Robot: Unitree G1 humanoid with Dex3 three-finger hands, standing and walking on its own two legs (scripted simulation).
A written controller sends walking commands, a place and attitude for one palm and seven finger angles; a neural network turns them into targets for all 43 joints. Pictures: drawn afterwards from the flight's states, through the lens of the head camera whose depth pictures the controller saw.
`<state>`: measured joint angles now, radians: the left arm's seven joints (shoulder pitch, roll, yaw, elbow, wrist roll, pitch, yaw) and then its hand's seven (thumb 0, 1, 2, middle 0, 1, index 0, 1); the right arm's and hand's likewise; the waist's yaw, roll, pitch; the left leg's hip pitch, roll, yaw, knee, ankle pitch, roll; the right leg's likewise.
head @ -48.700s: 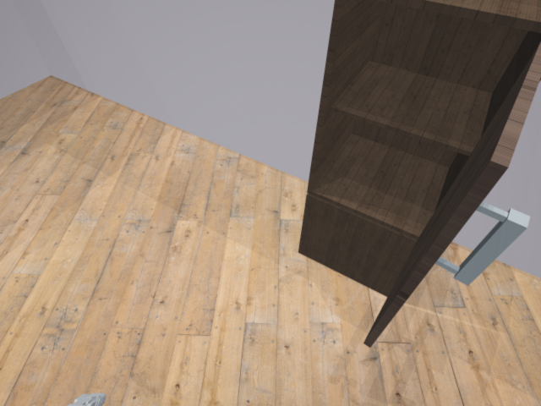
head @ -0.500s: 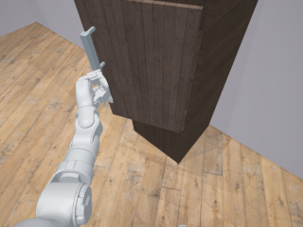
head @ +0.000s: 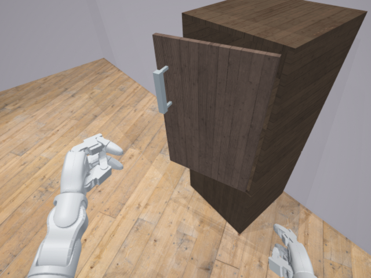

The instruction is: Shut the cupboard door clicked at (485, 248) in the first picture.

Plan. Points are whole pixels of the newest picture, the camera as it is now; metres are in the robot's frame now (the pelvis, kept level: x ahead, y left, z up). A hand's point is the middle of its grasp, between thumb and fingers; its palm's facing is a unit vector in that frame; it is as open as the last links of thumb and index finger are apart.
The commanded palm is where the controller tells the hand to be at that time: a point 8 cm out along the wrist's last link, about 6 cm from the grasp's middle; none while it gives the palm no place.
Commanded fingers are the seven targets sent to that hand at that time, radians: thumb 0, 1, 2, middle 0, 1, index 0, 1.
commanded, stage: draw the hand back to the body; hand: left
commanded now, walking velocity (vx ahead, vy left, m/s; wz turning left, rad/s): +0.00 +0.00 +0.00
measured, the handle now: (164, 90) +0.68 +0.14 +0.07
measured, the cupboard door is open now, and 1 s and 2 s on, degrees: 21 21 21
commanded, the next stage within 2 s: step back with the hand held close in 0.76 s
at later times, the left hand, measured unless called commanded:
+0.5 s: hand (21, 200) +0.19 +0.29 +0.16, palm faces +0.52 -0.74 -0.43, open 6.9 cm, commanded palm +0.15 +0.32 +0.17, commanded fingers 0.00 0.90 0.90 -0.20 -0.30 -0.20 -0.30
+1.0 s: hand (30, 193) +0.21 +0.29 +0.16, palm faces +0.48 -0.76 -0.43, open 7.4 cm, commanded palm +0.15 +0.32 +0.17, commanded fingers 0.00 0.90 0.90 -0.20 -0.30 -0.20 -0.30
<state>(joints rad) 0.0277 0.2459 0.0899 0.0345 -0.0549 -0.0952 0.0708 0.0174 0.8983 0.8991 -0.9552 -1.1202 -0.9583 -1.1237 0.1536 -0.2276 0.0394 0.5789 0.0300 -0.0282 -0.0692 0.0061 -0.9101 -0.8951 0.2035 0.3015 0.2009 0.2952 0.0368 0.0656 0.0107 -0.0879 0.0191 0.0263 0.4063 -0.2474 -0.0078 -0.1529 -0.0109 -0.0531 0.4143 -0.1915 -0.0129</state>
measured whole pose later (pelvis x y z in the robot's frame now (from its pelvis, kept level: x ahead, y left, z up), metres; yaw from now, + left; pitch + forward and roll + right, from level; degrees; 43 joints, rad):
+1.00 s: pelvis +0.01 +0.01 +0.00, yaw +1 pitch -2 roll -1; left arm 0.46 0.34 0.39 -0.34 -0.05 -0.14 0.12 0.02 0.89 0.90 -0.21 -0.30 -0.21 -0.30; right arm 0.21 -0.23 0.02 0.62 0.01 -0.08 -0.07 0.01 -0.91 -0.89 0.21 0.30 0.20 0.30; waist 0.03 0.08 0.00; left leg -0.15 0.02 0.02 0.47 -0.29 0.01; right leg -0.18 -0.01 -0.06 0.41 -0.20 0.00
